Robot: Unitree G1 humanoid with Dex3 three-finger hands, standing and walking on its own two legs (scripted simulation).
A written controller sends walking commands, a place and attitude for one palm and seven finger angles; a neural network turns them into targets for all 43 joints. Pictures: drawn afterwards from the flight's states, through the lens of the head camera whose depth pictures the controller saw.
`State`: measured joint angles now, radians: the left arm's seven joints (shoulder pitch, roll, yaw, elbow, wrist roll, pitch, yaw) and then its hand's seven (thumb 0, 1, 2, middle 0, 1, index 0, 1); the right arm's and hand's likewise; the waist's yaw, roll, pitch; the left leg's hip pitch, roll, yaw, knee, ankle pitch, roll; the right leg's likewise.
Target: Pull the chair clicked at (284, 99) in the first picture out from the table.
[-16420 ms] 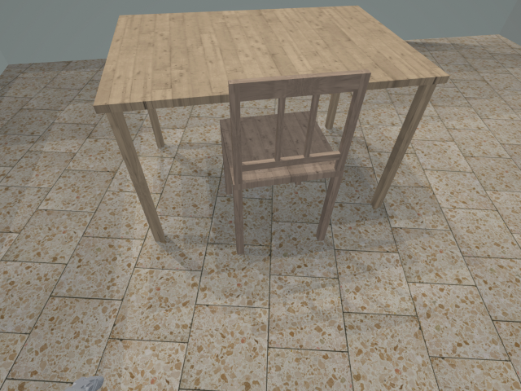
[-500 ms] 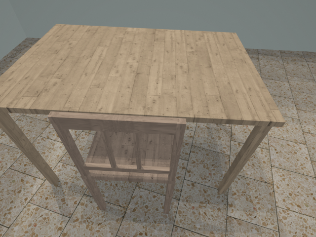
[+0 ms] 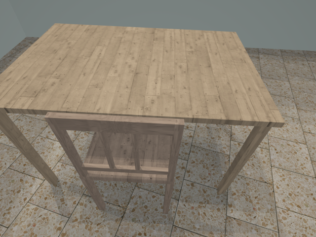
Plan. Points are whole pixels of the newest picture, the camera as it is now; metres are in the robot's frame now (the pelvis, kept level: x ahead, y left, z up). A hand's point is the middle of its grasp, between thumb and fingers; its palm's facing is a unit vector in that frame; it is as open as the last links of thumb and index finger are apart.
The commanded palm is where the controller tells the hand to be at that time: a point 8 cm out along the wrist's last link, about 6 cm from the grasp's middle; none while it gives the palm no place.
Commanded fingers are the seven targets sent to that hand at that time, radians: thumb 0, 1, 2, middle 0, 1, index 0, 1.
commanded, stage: look again from close up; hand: left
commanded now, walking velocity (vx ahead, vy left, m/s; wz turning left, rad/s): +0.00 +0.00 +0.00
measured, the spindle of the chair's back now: (107, 150) +0.42 +0.21 -0.12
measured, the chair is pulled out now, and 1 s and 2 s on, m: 0.00 0.00 0.00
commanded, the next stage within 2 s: raise the hand toward the chair's back in 0.46 s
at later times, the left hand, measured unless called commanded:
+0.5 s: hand out of the picture -0.01 +0.15 -0.18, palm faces +0.03 -0.99 -0.15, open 7.4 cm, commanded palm none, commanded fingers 0.00 0.90 0.90 -0.20 -0.30 -0.20 -0.30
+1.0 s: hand (107, 235) +0.15 +0.14 -0.08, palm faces -0.05 -1.00 +0.05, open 9.3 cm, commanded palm +0.12 +0.22 -0.06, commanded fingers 0.00 0.36 0.67 -0.15 -0.22 -0.15 -0.22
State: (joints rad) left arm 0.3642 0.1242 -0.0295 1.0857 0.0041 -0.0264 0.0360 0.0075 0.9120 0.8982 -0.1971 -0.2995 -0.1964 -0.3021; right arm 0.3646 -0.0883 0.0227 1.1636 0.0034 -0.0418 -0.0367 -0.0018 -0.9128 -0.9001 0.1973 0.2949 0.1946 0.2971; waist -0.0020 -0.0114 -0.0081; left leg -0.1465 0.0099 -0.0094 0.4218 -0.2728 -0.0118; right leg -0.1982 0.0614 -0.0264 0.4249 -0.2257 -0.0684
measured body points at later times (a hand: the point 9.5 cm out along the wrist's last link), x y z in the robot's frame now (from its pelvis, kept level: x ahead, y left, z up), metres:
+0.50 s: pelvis +0.01 +0.00 +0.00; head +0.01 +0.01 +0.45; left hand -0.01 +0.21 -0.16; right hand -0.03 -0.20 -0.16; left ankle -0.03 +0.13 -0.74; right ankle +0.00 -0.07 -0.74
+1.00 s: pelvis -0.04 +0.02 -0.09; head +0.00 +0.05 +0.36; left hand +0.15 +0.19 -0.08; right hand +0.22 -0.23 -0.08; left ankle -0.03 +0.13 -0.74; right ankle +0.00 -0.07 -0.74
